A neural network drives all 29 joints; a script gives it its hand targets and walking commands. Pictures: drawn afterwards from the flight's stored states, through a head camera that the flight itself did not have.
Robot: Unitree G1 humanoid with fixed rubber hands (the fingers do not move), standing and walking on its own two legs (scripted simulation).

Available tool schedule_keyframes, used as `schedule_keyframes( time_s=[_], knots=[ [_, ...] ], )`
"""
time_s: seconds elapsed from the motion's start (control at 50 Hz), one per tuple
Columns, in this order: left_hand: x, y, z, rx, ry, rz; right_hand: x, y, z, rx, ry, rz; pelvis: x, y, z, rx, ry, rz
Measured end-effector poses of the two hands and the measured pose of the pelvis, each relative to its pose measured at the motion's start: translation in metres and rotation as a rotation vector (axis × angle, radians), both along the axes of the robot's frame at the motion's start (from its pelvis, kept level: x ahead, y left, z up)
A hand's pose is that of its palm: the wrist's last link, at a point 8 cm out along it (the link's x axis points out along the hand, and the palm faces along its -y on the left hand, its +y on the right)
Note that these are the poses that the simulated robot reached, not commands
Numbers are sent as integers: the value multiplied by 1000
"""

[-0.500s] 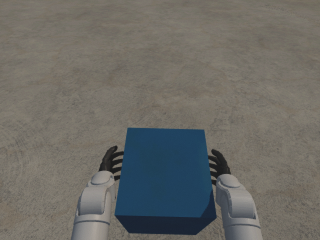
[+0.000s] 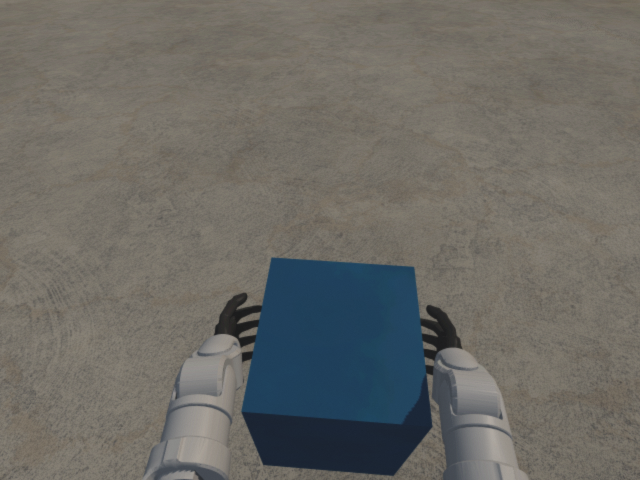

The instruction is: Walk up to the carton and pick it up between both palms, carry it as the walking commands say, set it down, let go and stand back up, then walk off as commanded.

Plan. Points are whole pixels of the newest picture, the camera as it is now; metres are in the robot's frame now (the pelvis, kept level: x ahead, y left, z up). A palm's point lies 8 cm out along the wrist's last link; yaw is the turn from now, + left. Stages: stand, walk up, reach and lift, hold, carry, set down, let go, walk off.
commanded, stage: set down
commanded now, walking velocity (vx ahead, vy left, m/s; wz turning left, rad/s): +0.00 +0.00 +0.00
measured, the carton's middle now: (334, 370) +0.31 -0.01 -0.05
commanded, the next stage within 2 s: none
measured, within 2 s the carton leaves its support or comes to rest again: neither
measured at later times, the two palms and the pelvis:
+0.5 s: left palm (227, 354) +0.33 +0.15 -0.04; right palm (423, 353) +0.33 -0.14 -0.04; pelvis +0.04 +0.01 +0.00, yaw +0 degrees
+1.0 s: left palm (252, 409) +0.30 +0.12 -0.16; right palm (429, 417) +0.29 -0.17 -0.17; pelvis -0.03 +0.01 -0.06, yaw +1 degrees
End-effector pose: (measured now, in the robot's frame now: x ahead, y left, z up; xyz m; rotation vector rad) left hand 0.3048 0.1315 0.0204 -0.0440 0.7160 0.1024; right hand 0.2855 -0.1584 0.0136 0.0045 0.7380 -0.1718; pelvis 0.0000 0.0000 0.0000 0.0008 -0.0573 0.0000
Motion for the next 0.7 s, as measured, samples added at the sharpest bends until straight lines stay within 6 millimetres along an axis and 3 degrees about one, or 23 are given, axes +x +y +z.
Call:
schedule_keyframes(
  time_s=[0.22,0.34,0.5,0.7],
  knots=[
    [33,1,-13,8,-5,-3,35,1,-9,-8,-11,-2,30,2,1,-3,41,0],
    [33,7,-30,11,15,9,45,7,-21,-6,5,16,42,4,1,-6,57,1],
    [24,15,-57,24,43,30,41,14,-51,-11,30,44,43,7,-1,-13,100,5],
    [7,15,-111,31,31,24,19,15,-105,-23,20,34,20,11,-19,-16,251,7]
  ],
)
